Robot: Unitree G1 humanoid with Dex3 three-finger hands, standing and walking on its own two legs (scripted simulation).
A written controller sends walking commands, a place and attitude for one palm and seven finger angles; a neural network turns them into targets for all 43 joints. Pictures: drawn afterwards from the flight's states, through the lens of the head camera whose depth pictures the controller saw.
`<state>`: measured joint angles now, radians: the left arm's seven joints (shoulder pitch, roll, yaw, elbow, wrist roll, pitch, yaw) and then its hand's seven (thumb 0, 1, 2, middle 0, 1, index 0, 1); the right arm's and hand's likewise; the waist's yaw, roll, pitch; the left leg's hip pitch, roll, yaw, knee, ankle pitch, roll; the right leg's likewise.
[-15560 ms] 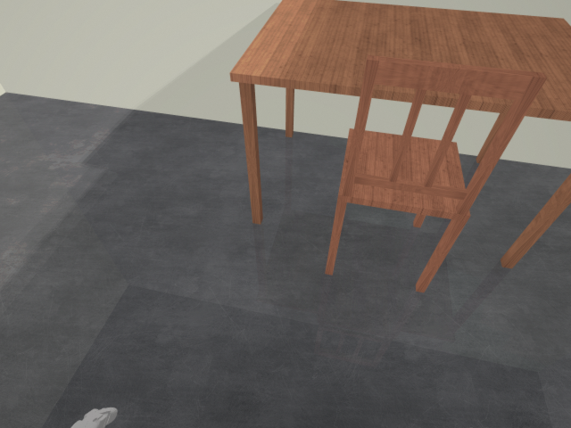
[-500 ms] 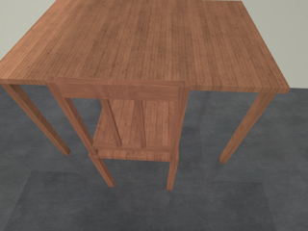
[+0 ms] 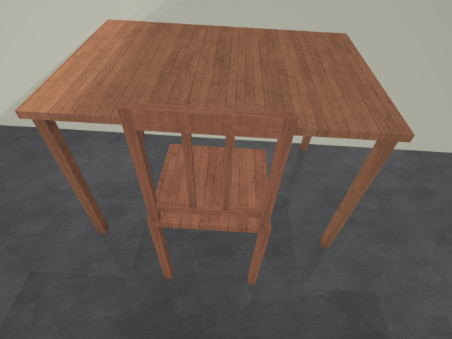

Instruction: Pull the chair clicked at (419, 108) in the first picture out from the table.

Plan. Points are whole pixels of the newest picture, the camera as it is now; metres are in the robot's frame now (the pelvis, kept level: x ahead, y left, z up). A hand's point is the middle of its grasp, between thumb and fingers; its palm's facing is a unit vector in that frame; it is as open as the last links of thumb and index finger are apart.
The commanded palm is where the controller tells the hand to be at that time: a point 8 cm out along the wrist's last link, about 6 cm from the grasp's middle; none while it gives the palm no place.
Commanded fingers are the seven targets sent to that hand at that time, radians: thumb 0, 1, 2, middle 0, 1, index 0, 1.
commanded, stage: come to a stop and stand still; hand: left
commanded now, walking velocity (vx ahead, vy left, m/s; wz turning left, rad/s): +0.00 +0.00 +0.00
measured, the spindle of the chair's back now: (189, 173) +0.53 +0.12 -0.06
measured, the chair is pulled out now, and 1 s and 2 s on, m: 0.00 0.00 0.00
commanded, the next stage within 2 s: look again from close up in 0.64 s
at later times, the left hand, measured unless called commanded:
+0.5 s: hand out of the picture -0.02 +0.19 -0.17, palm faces +0.04 -0.99 -0.15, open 7.3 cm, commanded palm none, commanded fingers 0.00 0.90 0.90 -0.20 -0.30 -0.20 -0.30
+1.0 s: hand out of the picture -0.04 +0.18 -0.16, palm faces +0.03 -0.99 -0.16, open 7.4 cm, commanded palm none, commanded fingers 0.00 0.90 0.90 -0.20 -0.30 -0.20 -0.30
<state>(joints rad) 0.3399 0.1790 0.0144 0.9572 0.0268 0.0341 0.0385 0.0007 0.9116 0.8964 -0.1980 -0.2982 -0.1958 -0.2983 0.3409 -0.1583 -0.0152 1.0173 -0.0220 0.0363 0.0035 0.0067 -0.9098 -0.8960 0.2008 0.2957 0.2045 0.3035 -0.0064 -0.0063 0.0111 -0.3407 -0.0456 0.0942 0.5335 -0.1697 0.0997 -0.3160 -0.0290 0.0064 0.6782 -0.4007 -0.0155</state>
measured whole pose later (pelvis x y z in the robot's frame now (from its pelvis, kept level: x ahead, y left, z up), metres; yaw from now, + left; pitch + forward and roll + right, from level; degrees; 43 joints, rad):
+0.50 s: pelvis -0.02 +0.03 +0.01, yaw -1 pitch -1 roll +0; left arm 0.33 0.14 -0.01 1.05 0.02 0.00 0.04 0.00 0.92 0.90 -0.20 -0.30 -0.20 -0.30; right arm 0.29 -0.14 0.00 1.09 -0.01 -0.02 -0.03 0.01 -0.93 -0.90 0.20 0.30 0.20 0.30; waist 0.02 -0.04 0.01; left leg -0.21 -0.06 0.03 0.47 -0.24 0.07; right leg -0.21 -0.05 0.00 0.47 -0.24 0.04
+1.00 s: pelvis -0.01 +0.02 +0.01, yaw -1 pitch -1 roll +0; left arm 0.34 0.13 -0.02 1.11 0.01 -0.01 0.04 0.00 0.91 0.90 -0.20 -0.30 -0.19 -0.30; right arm 0.29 -0.14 0.01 1.13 0.00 -0.02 -0.02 0.01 -0.91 -0.90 0.20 0.30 0.20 0.30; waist 0.01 -0.01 0.02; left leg -0.17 -0.06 0.03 0.41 -0.23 0.06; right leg -0.19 -0.05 0.00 0.44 -0.24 0.03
